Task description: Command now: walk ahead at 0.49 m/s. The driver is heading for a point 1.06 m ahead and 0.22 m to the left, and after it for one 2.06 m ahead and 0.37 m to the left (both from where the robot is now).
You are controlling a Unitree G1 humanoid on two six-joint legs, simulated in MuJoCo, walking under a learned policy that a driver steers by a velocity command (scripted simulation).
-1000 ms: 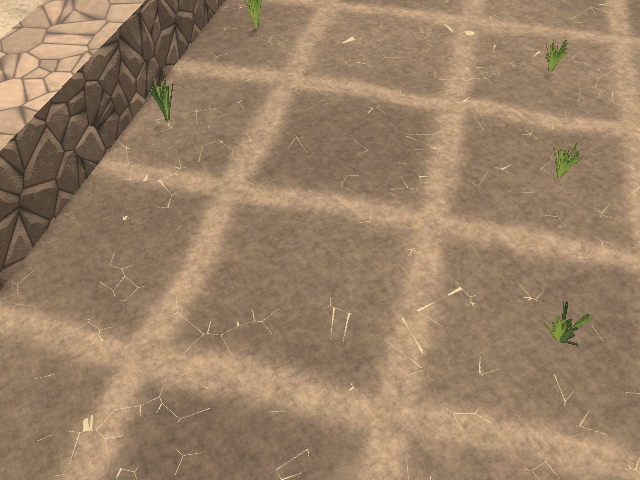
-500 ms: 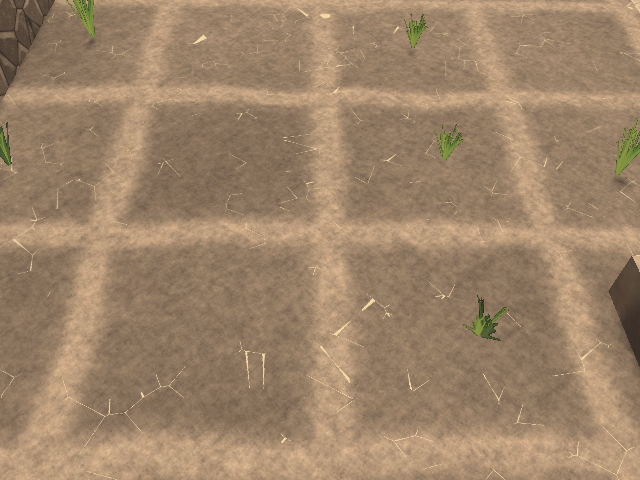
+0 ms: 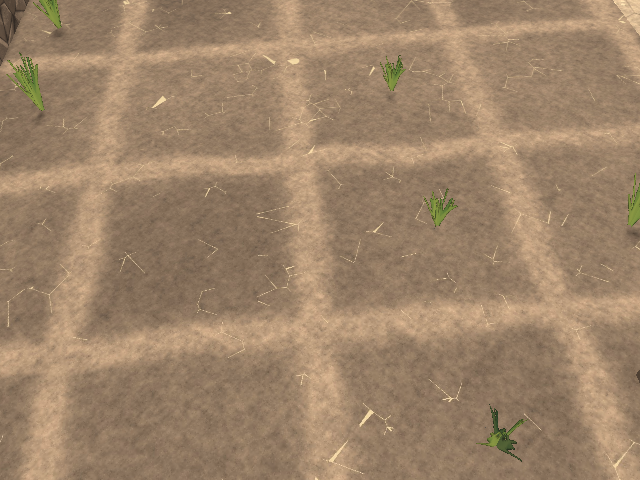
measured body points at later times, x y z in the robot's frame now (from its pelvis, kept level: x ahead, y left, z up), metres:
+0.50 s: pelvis +0.29 +0.06 +0.00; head +0.32 +0.08 +0.45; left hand +0.45 +0.34 -0.08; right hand +0.39 -0.21 -0.11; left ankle +0.23 +0.13 -0.74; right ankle +0.51 -0.08 -0.69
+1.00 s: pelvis +0.55 +0.10 +0.00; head +0.58 +0.11 +0.45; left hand +0.43 +0.36 -0.12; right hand +0.85 -0.03 -0.08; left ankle +0.64 +0.30 -0.70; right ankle +0.53 -0.03 -0.74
